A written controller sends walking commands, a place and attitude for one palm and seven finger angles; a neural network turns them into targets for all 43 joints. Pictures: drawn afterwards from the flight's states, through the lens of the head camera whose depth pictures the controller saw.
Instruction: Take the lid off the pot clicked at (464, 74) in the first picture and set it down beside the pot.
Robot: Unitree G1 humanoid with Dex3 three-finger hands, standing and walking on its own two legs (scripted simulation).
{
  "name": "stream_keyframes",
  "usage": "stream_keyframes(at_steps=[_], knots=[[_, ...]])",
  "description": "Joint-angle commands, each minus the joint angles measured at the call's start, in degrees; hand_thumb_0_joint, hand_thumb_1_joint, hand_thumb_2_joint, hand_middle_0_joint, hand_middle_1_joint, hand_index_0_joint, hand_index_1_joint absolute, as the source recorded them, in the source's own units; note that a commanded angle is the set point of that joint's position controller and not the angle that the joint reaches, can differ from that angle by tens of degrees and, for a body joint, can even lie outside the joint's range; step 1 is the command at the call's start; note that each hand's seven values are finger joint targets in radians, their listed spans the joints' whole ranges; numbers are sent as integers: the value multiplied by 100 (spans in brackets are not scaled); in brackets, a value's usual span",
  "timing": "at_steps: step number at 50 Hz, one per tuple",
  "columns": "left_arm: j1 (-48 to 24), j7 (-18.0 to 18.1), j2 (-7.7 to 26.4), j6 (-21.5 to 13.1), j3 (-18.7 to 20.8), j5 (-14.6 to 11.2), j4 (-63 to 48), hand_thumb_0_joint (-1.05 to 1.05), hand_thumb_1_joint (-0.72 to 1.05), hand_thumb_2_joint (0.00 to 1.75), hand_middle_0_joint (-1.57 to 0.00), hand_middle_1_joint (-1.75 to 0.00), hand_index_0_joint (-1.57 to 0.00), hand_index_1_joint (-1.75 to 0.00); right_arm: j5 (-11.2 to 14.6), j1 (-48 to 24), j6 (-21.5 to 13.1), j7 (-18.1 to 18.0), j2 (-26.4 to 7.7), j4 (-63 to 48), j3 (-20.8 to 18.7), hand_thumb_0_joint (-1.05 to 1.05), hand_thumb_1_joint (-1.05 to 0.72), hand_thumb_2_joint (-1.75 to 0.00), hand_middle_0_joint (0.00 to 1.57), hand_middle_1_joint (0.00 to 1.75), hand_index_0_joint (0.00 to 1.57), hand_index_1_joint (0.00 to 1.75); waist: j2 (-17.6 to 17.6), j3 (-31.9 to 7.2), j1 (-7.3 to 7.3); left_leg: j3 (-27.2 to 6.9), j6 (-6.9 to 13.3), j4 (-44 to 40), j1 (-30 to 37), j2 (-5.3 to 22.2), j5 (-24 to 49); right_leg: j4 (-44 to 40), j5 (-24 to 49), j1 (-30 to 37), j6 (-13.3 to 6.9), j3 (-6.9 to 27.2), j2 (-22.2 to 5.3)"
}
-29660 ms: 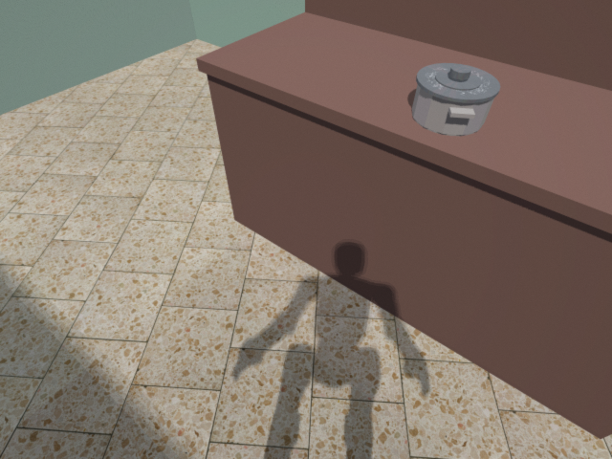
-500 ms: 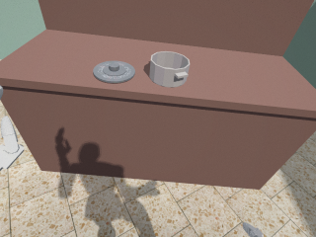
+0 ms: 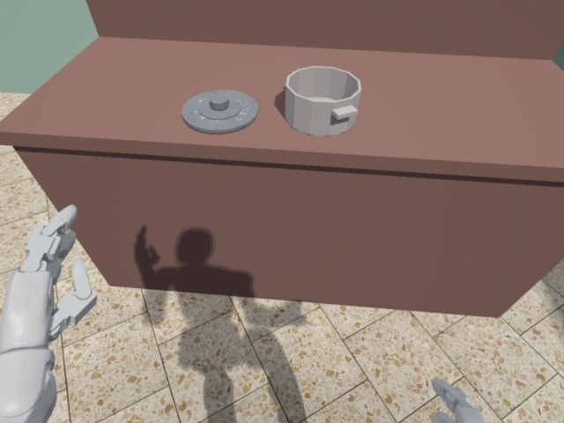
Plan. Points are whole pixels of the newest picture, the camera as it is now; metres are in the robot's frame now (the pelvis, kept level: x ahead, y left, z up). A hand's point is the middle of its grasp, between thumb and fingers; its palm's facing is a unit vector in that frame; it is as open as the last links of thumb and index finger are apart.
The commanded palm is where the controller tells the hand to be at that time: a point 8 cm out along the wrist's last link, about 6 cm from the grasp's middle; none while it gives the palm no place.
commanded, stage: stop stepping back and stand still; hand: left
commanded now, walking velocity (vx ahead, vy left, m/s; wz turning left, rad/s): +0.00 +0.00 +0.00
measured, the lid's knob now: (219, 101) +0.82 +0.19 +0.04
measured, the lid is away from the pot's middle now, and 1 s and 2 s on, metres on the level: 0.25 0.25 0.25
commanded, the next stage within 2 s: let the arm hang, fingers relaxed in 0.78 s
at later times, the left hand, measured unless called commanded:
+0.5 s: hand out of the picture +0.08 +0.17 -0.17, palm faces +0.01 -0.98 -0.21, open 7.2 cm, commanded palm none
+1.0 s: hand out of the picture +0.08 +0.14 -0.17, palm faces +0.02 -0.98 -0.19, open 7.3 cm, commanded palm none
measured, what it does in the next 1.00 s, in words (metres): steps on the spot: right foot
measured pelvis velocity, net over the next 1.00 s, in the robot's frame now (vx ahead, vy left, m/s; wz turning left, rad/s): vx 0.05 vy -0.03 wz -0.01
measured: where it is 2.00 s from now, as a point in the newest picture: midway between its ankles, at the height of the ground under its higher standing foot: outside the picture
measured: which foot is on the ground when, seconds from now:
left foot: down 0.00-1.00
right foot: up 0.00-0.14, down 0.16-1.00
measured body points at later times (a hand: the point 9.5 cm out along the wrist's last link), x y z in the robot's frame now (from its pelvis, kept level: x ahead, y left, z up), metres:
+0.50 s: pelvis +0.04 -0.03 +0.01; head +0.09 -0.01 +0.45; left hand +0.08 +0.22 -0.15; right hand +0.02 -0.25 -0.14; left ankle +0.01 +0.06 -0.73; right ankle +0.01 -0.15 -0.73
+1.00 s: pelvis +0.05 -0.03 +0.01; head +0.08 -0.02 +0.46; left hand +0.08 +0.19 -0.15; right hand +0.05 -0.26 -0.14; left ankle +0.01 +0.06 -0.73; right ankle +0.01 -0.15 -0.73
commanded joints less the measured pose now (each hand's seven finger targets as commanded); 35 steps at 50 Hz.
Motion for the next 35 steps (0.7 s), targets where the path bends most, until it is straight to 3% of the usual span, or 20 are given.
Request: stream_keyframes(at_steps=[1,3,5,6,7,8,9,10,11,12,13,14,16,17,19,22,23,25,29,35], knots=[[-594,-371,-303,682,-1123,65,2551,0,90,90,-20,-30,-20,-30,-153,458,155,-64,-927,-260,-299,0,-90,-90,20,30,20,30,-375,-393,-275,-2013,1139,-889,1466,1824,4231,773,-435,-1341,81,487,-185],[-947,-434,-252,728,-1216,11,3392,0,90,90,-20,-30,-20,-30,-152,295,237,-103,-797,-89,-210,0,-90,-90,20,30,20,30,279,-286,-138,-1500,885,-1163,1062,1541,3684,-90,-106,-639,92,289,-172],[-574,-489,-129,735,-1247,-7,4297,0,90,90,-20,-30,-20,-30,-108,-60,321,-124,-761,44,-147,0,-90,-90,20,30,20,30,697,-345,206,-897,428,-1020,275,1128,2583,-1591,710,1018,50,25,-19],[-319,-481,37,691,-1225,-6,4713,0,90,90,-20,-30,-20,-30,-34,-96,352,-110,-609,141,-110,0,-90,-90,20,30,20,30,412,-395,338,-600,138,-580,-155,704,1705,-2486,1516,1827,20,266,-60],[-226,-411,565,638,-1185,25,5020,0,90,90,-20,-30,-20,-30,70,17,382,-81,-275,162,-56,0,-90,-90,20,30,20,30,-880,-311,311,-105,-194,192,-885,57,108,-3291,1946,2234,-215,1736,-965],[-354,-379,797,630,-1204,0,5191,0,90,90,-20,-30,-20,-30,91,93,432,-70,-334,219,-80,0,-90,-90,20,30,20,30,-753,5,205,105,-284,748,-893,-40,-1030,-3894,1772,1693,-741,2659,-1835],[-646,-414,851,659,-1286,20,5308,0,90,90,-20,-30,-20,-30,55,287,445,3,-343,339,-94,0,-90,-90,20,30,20,30,-91,172,11,68,-238,932,-376,8,-1125,-3831,1123,1057,-967,2223,-1687],[-784,-377,510,608,-1280,-19,5506,0,90,90,-20,-30,-20,-30,53,227,501,-41,-243,493,-103,0,-90,-90,20,30,20,30,-670,171,8,-52,-242,1136,-485,42,-865,-3853,1668,1169,-955,2290,-1298],[-828,-333,362,583,-1296,-48,5738,0,90,90,-20,-30,-20,-30,61,232,518,-71,-315,583,-124,0,-90,-90,20,30,20,30,-1089,286,2,-151,-216,1195,-540,156,-775,-3771,2565,1308,-972,2158,-1294],[-920,-266,28,596,-1191,28,5697,0,90,90,-20,-30,-20,-30,26,422,512,-89,-251,648,-179,0,-90,-90,20,30,20,30,-1196,184,-152,-230,-158,948,-212,321,-599,-3529,3147,1133,-1022,1732,-1266],[-996,-239,-73,601,-1199,14,5757,0,90,90,-20,-30,-20,-30,42,630,499,-100,-170,819,-147,0,-90,-90,20,30,20,30,-655,-32,-194,-262,-131,170,228,353,-257,-3240,3565,1212,-977,1459,-1221],[-960,-235,-108,619,-1221,-42,5848,0,90,90,-20,-30,-20,-30,43,881,476,-101,-72,975,-118,0,-90,-90,20,30,20,30,-84,-268,-232,-404,-56,-683,865,495,1006,-2832,3384,1087,-714,1040,-929],[-692,-294,-331,677,-1322,-115,6066,0,90,90,-20,-30,-20,-30,13,832,451,-172,-324,1109,-103,0,-90,-90,20,30,20,30,1278,-320,-11,-1262,431,-1238,1247,1229,2356,-2273,1922,823,-185,74,-145],[-759,-305,-320,709,-1350,-112,6207,0,90,90,-20,-30,-20,-30,19,790,474,-223,-356,1144,-104,0,-90,-90,20,30,20,30,1544,-3,-1,-1472,619,-1460,1178,1408,2632,-2073,1336,680,-75,-74,-21],[-852,-335,-354,726,-1396,-115,6442,0,90,90,-20,-30,-20,-30,27,939,490,-293,-233,1256,-76,0,-90,-90,20,30,20,30,837,83,4,-1309,692,-1435,1204,1446,3221,-2073,870,795,-71,-21,-39],[-591,-317,-317,679,-1422,-96,6757,0,90,90,-20,-30,-20,-30,94,804,481,-272,-53,1344,-56,0,-90,-90,20,30,20,30,223,127,110,-559,211,-1109,970,841,2467,-2975,2566,1439,-177,215,-332],[-612,-305,-259,676,-1424,-92,6821,0,90,90,-20,-30,-20,-30,94,894,478,-253,14,1409,-56,0,-90,-90,20,30,20,30,164,167,42,-459,129,-1149,939,745,1987,-3025,2708,1447,-236,272,-443],[-551,-271,-271,646,-1422,-95,6920,0,90,90,-20,-30,-20,-30,87,973,476,-243,55,1527,-62,0,-90,-90,20,30,20,30,-189,-105,10,-324,71,-1010,1130,693,2018,-2987,3241,1629,-284,326,-484],[-466,-219,-301,636,-1433,-84,7054,0,90,90,-20,-30,-20,-30,98,978,486,-241,134,1705,-69,0,-90,-90,20,30,20,30,-327,-14,-9,-231,50,-1001,1285,673,2061,-3007,3549,1562,-290,348,-537],[-402,-198,-409,656,-1423,-69,7170,0,90,90,-20,-30,-20,-30,81,929,498,-251,162,1860,-57,0,-90,-90,20,30,20,30,-166,318,-1,-238,76,-1102,1365,708,2116,-3039,3226,1339,-268,308,-469]])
